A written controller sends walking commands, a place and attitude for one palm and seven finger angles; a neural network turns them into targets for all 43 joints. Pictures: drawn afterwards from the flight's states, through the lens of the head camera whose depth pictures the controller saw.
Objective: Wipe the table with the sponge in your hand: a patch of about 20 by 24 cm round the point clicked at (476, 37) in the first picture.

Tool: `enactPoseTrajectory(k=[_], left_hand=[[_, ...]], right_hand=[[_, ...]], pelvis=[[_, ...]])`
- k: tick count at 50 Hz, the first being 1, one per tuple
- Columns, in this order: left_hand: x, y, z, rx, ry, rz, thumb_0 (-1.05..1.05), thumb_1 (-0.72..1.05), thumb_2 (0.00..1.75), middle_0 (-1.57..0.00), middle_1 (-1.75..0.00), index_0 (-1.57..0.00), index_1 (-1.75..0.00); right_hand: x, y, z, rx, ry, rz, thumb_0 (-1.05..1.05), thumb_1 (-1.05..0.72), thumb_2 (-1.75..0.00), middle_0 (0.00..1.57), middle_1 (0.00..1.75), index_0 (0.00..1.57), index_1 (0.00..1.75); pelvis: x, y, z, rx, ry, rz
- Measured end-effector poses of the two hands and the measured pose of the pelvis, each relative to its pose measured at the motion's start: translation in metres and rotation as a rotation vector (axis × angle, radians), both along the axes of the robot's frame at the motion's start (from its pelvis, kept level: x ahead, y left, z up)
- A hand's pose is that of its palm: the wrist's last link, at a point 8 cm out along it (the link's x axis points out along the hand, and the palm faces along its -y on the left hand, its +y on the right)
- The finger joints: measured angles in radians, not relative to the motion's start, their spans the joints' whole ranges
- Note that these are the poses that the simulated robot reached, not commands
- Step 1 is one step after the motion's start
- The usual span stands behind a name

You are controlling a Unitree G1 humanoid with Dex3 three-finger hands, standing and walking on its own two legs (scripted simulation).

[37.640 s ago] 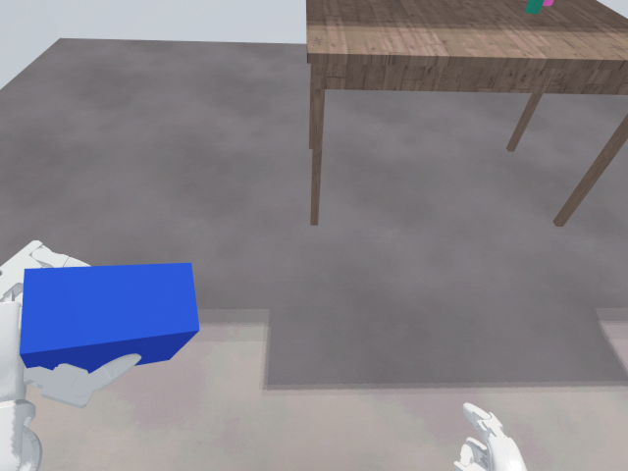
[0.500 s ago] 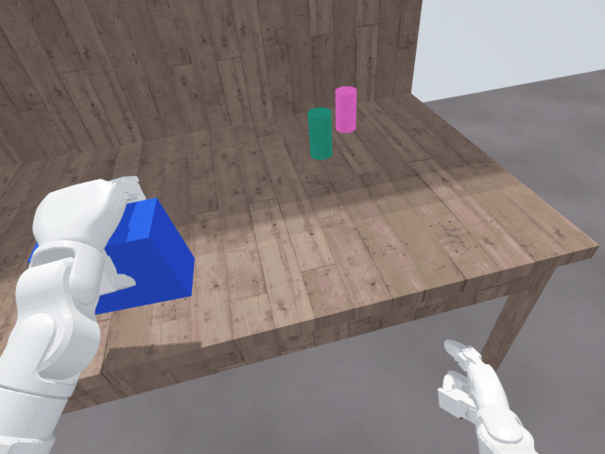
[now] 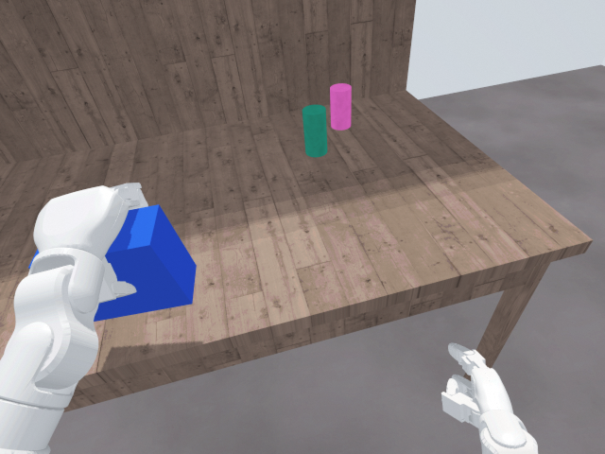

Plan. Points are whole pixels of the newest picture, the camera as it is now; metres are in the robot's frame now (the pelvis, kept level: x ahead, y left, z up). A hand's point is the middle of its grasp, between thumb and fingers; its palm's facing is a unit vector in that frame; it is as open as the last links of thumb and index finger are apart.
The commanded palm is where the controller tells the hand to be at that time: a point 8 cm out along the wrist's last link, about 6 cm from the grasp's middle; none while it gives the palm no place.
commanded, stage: bring the sponge back beside the body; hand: left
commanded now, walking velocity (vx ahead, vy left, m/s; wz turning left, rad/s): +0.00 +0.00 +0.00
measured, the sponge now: (132, 275) +0.27 +0.29 +0.12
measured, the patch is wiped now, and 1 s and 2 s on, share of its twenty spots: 1.00 1.00 1.00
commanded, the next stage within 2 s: step back with the hand held close in 1.36 s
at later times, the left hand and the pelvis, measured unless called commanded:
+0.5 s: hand (103, 273) +0.23 +0.28 +0.17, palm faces +0.18 -0.09 -0.98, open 10.3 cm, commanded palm +0.18 +0.28 +0.26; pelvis +0.00 +0.00 +0.00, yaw +0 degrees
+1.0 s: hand (71, 295) +0.19 +0.29 +0.18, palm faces +0.25 -0.09 -0.96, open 10.3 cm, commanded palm +0.15 +0.28 +0.25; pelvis -0.01 +0.00 +0.00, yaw -1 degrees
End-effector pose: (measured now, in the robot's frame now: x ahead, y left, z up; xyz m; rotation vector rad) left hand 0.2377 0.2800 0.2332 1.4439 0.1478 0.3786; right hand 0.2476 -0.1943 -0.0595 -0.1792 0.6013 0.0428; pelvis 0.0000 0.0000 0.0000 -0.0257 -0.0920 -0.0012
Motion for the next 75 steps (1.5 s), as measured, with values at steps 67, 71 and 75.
enactPoseTrajectory(k=[67, 71, 75], left_hand=[[-0.082, -0.003, -0.008, -0.027, -0.093, -0.028, 0.0, -0.53, 1.06, -0.7, -1.31, -0.73, -1.32], [-0.083, 0.004, -0.001, -0.019, -0.117, 0.001, 0.0, -0.53, 1.06, -0.7, -1.31, -0.73, -1.32], [-0.082, 0.009, -0.006, -0.042, -0.108, 0.031, 0.0, -0.53, 1.06, -0.7, -1.31, -0.73, -1.32]], right_hand=[[-0.004, 0.018, 0.016, 0.008, -0.082, 0.029, 0.01, -0.9, -0.9, 0.2, 0.3, 0.21, 0.3], [-0.006, 0.016, 0.015, 0.014, -0.074, 0.023, 0.01, -0.9, -0.9, 0.2, 0.3, 0.21, 0.3], [-0.008, 0.014, 0.013, 0.016, -0.071, 0.016, 0.01, -0.9, -0.9, 0.2, 0.3, 0.21, 0.3]], pelvis=[[-0.011, 0.004, -0.003, -0.008, -0.042, -0.014], [-0.012, 0.004, -0.002, -0.008, -0.041, -0.015], [-0.013, 0.004, -0.002, -0.008, -0.038, -0.013]])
